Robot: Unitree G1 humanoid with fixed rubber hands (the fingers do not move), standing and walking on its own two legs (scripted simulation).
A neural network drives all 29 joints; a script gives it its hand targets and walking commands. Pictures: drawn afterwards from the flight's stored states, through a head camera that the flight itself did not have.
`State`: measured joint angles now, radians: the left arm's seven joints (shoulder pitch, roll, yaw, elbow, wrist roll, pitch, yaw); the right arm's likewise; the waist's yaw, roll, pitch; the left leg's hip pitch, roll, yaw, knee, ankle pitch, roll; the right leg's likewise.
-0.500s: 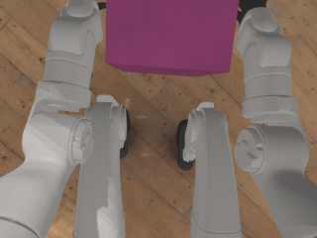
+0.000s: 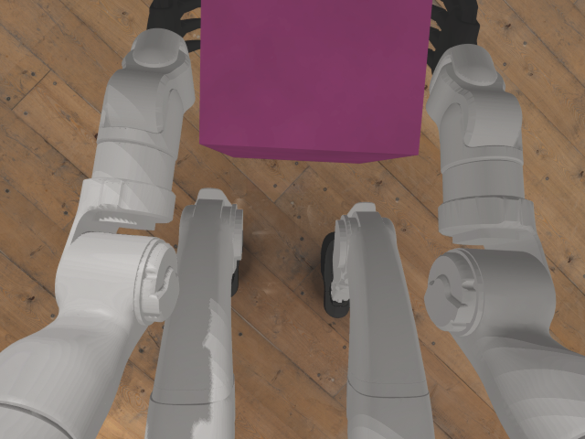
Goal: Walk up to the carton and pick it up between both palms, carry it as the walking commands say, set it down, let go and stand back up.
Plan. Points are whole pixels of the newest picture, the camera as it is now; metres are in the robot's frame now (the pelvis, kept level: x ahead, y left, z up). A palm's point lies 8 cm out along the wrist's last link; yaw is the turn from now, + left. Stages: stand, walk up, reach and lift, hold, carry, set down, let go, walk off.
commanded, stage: reach and lift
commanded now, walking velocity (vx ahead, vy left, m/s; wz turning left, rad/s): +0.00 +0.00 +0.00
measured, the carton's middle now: (305, 76) +0.51 +0.00 -0.14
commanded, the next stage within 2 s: none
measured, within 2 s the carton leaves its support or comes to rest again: neither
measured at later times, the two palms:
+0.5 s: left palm (143, 22) +0.49 +0.15 +0.00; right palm (490, 35) +0.50 -0.15 +0.02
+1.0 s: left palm out of the picture +0.48 +0.15 +0.09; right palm out of the picture +0.48 -0.15 +0.11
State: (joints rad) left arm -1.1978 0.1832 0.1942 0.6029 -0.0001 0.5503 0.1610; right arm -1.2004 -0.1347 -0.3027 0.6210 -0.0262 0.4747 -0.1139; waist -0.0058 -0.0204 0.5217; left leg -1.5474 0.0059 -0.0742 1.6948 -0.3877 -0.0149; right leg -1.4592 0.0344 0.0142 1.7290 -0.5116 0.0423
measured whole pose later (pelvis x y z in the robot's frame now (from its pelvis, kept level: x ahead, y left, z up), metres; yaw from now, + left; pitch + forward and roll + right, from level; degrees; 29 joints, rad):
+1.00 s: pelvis +0.03 +0.00 +0.12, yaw +1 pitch +9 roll -3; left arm -0.93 0.08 0.19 0.58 0.03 0.57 0.16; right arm -0.90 -0.05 -0.30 0.58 -0.07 0.48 -0.09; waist -0.01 -0.02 0.33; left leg -1.09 0.01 -0.07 1.27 -0.34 -0.02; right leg -1.01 0.03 0.02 1.28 -0.43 0.04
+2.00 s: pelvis +0.14 +0.00 +0.24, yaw +2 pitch +2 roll -2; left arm -0.32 -0.17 0.26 0.28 0.26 0.72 0.05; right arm -0.32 0.16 -0.31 0.35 -0.20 0.62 0.00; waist -0.01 -0.02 -0.08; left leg -0.44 0.01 -0.08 0.64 -0.24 -0.02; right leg -0.33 0.02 0.04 0.58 -0.29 0.04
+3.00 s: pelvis +0.13 +0.00 +0.24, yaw +2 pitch -1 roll -2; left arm -0.30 -0.16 0.23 0.19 0.26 0.80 0.04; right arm -0.31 0.16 -0.28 0.26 -0.20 0.72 -0.01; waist -0.01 -0.02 -0.03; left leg -0.36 0.01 -0.08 0.58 -0.21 -0.01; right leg -0.25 0.02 0.04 0.51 -0.25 0.03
